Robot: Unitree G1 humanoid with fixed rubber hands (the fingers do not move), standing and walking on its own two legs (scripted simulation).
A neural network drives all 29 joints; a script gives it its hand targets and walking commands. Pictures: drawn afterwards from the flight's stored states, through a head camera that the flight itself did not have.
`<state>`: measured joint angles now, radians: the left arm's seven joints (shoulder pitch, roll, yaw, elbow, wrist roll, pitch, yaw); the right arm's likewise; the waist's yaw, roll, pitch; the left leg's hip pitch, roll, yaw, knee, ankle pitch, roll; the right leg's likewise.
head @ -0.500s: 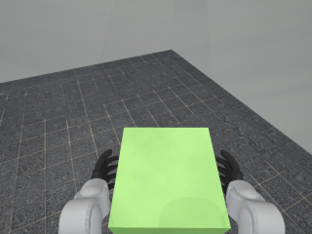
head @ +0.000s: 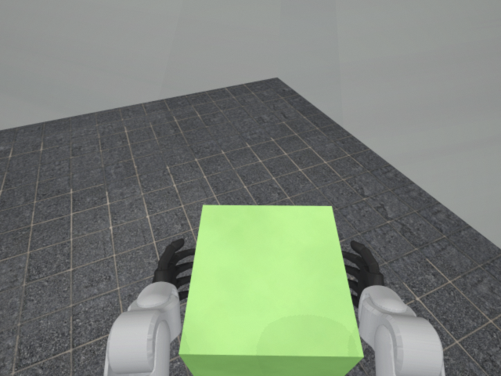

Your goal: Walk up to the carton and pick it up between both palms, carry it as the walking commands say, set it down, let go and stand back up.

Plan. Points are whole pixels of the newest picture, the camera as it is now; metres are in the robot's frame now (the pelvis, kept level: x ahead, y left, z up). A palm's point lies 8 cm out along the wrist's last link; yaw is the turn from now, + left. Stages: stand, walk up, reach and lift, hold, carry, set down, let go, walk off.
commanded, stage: carry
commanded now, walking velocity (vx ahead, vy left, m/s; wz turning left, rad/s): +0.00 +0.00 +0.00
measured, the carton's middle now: (265, 304) +0.26 +0.00 +0.01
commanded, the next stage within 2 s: hold in 1.66 s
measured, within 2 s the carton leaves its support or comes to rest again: neither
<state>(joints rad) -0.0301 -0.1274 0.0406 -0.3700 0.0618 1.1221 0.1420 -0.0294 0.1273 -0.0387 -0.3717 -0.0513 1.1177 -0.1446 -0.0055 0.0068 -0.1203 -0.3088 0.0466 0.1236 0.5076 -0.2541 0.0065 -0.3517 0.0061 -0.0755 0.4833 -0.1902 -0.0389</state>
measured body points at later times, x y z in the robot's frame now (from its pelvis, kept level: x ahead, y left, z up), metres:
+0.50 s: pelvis +0.01 +0.00 +0.00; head +0.00 +0.00 +0.45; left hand +0.29 +0.15 +0.05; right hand +0.29 -0.14 +0.05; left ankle +0.00 +0.11 -0.74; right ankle +0.04 -0.10 -0.74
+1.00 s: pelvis +0.02 +0.01 +0.00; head +0.01 +0.01 +0.45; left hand +0.30 +0.16 +0.03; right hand +0.30 -0.13 +0.03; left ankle +0.00 +0.11 -0.74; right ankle +0.04 -0.09 -0.74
